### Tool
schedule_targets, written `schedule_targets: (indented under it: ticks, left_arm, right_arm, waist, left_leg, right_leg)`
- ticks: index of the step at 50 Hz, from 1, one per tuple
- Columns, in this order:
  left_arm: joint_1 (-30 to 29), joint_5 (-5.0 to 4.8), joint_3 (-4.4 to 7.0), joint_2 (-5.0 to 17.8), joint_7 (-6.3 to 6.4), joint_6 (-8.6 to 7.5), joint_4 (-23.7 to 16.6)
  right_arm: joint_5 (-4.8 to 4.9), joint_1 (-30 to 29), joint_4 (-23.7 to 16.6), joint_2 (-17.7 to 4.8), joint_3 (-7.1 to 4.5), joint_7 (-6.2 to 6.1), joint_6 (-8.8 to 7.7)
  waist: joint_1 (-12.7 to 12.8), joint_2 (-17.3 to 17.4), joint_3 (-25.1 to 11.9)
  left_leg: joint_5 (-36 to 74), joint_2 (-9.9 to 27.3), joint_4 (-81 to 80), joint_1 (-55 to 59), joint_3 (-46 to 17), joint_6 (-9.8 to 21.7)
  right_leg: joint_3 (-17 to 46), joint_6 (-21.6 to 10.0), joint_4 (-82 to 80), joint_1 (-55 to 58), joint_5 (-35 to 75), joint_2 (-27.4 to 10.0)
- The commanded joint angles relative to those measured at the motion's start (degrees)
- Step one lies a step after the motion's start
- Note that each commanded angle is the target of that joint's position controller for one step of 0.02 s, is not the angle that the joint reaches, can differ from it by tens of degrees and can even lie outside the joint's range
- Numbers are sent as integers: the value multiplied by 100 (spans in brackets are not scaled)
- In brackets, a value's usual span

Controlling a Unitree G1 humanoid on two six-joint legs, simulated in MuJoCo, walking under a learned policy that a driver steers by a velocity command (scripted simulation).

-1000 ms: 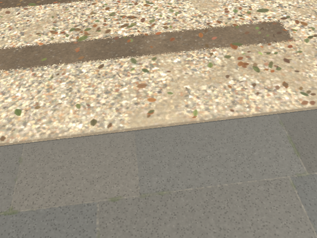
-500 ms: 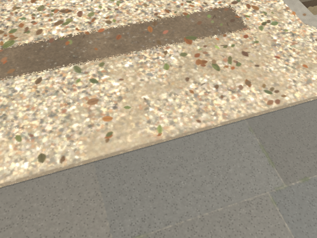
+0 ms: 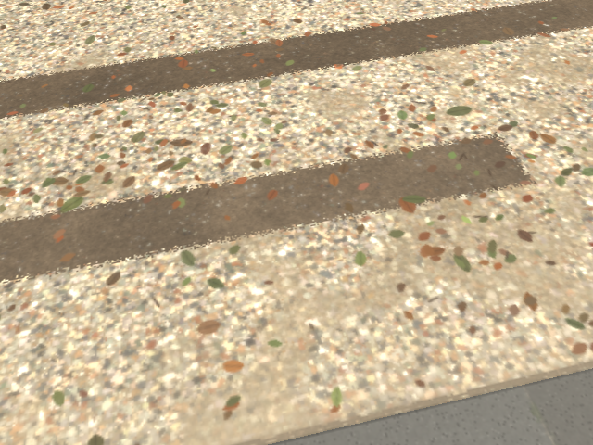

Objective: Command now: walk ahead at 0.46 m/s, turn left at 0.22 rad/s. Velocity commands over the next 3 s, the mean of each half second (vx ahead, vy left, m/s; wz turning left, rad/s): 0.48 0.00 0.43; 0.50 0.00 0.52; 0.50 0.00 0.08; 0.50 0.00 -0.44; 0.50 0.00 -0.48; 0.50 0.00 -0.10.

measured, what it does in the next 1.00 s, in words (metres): walks ahead, turning left: left foot, then right foot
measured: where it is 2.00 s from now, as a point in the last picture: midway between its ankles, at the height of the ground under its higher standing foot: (192, 284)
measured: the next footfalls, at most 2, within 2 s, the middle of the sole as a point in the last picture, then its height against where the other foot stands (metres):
left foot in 0.24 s outside the picture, level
right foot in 0.78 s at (324, 399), level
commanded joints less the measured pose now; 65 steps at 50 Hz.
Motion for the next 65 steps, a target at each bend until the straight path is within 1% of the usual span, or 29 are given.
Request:
schedule_targets:
  ticks: [1,4,6,9,11,12,13,14,15,17,20,22,27,33,36,38,39,40,41,42,43,44,48,54,60,62,63,64,65]
  left_arm:
    - [-202,-19,111,602,16,-169,-313]
    - [-77,-62,108,544,10,-173,-241]
    - [37,-54,147,618,54,-197,-178]
    - [-26,-11,268,944,153,-71,-152]
    - [-34,-11,319,989,198,88,-225]
    - [-151,-37,295,911,185,127,-376]
    - [102,-132,195,311,107,150,-743]
    - [12,-94,227,499,89,112,-841]
    - [-472,-71,240,660,36,38,-987]
    - [-838,-37,206,610,8,-22,-1075]
    - [-696,170,172,513,-42,265,-1155]
    - [-861,195,149,451,-69,419,-1241]
    - [-2098,124,99,480,-86,493,-1714]
    - [-2965,24,38,574,-103,389,-2159]
    - [-2545,3,69,744,-81,324,-2137]
    - [-1347,8,176,972,19,251,-1803]
    - [-509,126,277,1335,113,194,-1727]
    - [-173,260,377,1780,174,238,-1764]
    - [-398,149,387,1656,140,323,-1731]
    - [-776,118,270,1097,113,345,-1806]
    - [-972,79,178,765,74,327,-1753]
    - [-1017,81,147,676,61,296,-1667]
    - [-672,-14,170,741,-41,78,-1323]
    - [-360,-66,223,852,-105,61,-1003]
    - [245,-52,286,1077,-104,180,-615]
    - [263,-57,301,1160,-74,242,-524]
    - [258,-90,282,1129,-65,271,-476]
    - [239,-108,227,990,-53,269,-526]
    - [259,-202,87,518,-87,247,-889]
  right_arm:
    - [-26,-376,-518,-164,-19,10,17]
    - [-63,-870,-820,14,100,44,34]
    - [-66,-998,-1012,-7,90,116,-36]
    - [-83,-235,-883,-324,-35,40,-47]
    - [-129,983,-486,-525,-153,-22,-95]
    - [-201,1623,-320,-801,-264,-89,-127]
    - [-267,1615,-404,-1401,-411,-163,-130]
    - [-35,1207,-504,-1320,-403,-157,-93]
    - [52,884,-588,-1094,-346,-179,-73]
    - [42,757,-504,-684,-214,-190,-138]
    - [79,913,-481,-637,-160,-225,-268]
    - [86,1108,-440,-751,-181,-214,-324]
    - [120,1633,-348,-796,-189,-260,-243]
    - [28,1957,-421,-925,-240,-319,-206]
    - [11,1668,-539,-1003,-274,-374,-157]
    - [47,1332,-628,-1063,-275,-304,-199]
    - [123,1336,-738,-786,-190,-246,-255]
    - [272,1791,-909,-241,-60,-264,-253]
    - [62,1867,-916,-714,-102,-301,-180]
    - [-23,1576,-798,-815,-133,-293,-116]
    - [-59,1264,-811,-721,-101,-223,-108]
    - [-89,1176,-813,-603,-78,-169,-83]
    - [-148,1111,-837,-405,-18,-47,27]
    - [-136,-152,-1201,-233,134,41,-28]
    - [-97,-956,-1440,-239,226,-2,-105]
    - [-126,-633,-1342,-298,190,-62,-156]
    - [-177,-7,-1118,-358,140,-110,-210]
    - [-275,905,-823,-607,42,-167,-262]
    - [-373,1732,-756,-1195,-101,-252,-281]
  waist:
    - [-157,-554,605]
    - [17,-646,796]
    - [24,-537,776]
    - [-372,-811,211]
    - [-850,-810,-366]
    - [-1163,-551,-724]
    - [-718,748,-1076]
    - [-596,627,-1477]
    - [-557,-14,-744]
    - [-337,-522,-19]
    - [-133,-361,-54]
    - [-153,-342,64]
    - [-540,-22,291]
    - [-865,119,209]
    - [-564,226,140]
    - [43,25,-378]
    - [383,-479,-1067]
    - [231,-1572,-1751]
    - [2,-1565,-1690]
    - [-93,-738,-837]
    - [-121,-388,-272]
    - [-212,-535,-30]
    - [-362,-866,115]
    - [-178,-764,354]
    - [74,-845,394]
    - [-107,-832,250]
    - [-414,-627,-61]
    - [-773,-388,-661]
    - [-1015,672,-1493]
  left_leg:
    - [533,-23,-854,-533,-32,-84]
    - [950,-117,-2165,117,516,38]
    - [1035,-225,-2750,581,761,233]
    - [490,-594,-2955,1193,930,616]
    - [366,-857,-3502,2332,815,867]
    - [4,-366,-3623,3502,64,1107]
    - [-3,1272,-3639,5070,-2685,1938]
    - [170,1782,-4637,5047,-4574,2323]
    - [282,1609,-4800,4435,-3655,2134]
    - [1502,1114,-4879,3350,-2461,1664]
    - [2042,586,-5007,2941,-1771,1451]
    - [2173,468,-5083,2861,-1672,1418]
    - [2063,251,-5099,3048,-1684,1031]
    - [2648,396,-4546,3758,-2054,926]
    - [2929,424,-4083,3650,-2270,717]
    - [3437,24,-2909,3016,-2061,431]
    - [2465,-295,-1546,2351,-1723,277]
    - [-1217,-1112,74,674,-916,58]
    - [-1864,-878,769,51,-674,77]
    - [-1318,-535,962,-14,-680,43]
    - [-940,-391,740,118,-605,1]
    - [-801,-261,500,277,-591,-24]
    - [-585,-242,88,495,-600,-102]
    - [554,-40,-1518,163,-266,-231]
    - [341,-66,-2856,809,372,-28]
    - [57,-279,-3246,1438,497,155]
    - [203,-427,-3671,2314,548,279]
    - [97,-107,-3699,3650,132,469]
    - [-663,1608,-3990,5294,-2087,955]
  right_leg:
    - [578,-662,-789,8,2181,-1528]
    - [116,-509,-980,-103,2297,-1395]
    - [-58,-404,-902,163,3263,-1462]
    - [-409,-264,509,1029,5922,-1590]
    - [-549,-162,2382,931,5818,-1537]
    - [-550,-79,3774,-85,4257,-1328]
    - [-481,156,5986,-2427,-131,-317]
    - [669,184,7059,-3143,-1517,57]
    - [948,151,6924,-3539,-848,-324]
    - [856,163,6159,-3319,-377,-671]
    - [778,403,5489,-3003,-388,-788]
    - [625,531,5045,-3226,-349,-807]
    - [536,757,3489,-3716,742,-770]
    - [579,652,2398,-3691,1023,-463]
    - [725,418,1788,-2745,568,-306]
    - [620,184,1245,-757,439,-127]
    - [1511,-100,1054,616,-301,-1068]
    - [3802,-635,725,2107,-900,-2685]
    - [5029,-917,358,1680,-1422,-2904]
    - [4225,-811,272,851,-1675,-2655]
    - [3373,-694,134,137,-1176,-2278]
    - [2731,-537,-5,-287,-669,-1982]
    - [1719,-623,-242,-746,1047,-1686]
    - [840,-619,-585,-603,1344,-1481]
    - [690,-514,-203,-103,2095,-1651]
    - [606,-430,362,66,3018,-1669]
    - [357,-323,1192,-25,3612,-1472]
    - [161,-195,2315,-633,3142,-1230]
    - [-201,73,4274,-2288,827,-668]
Over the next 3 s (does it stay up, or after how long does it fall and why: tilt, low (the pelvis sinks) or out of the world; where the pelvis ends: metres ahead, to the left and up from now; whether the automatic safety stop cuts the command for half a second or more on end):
stays up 1.50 0.41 0.00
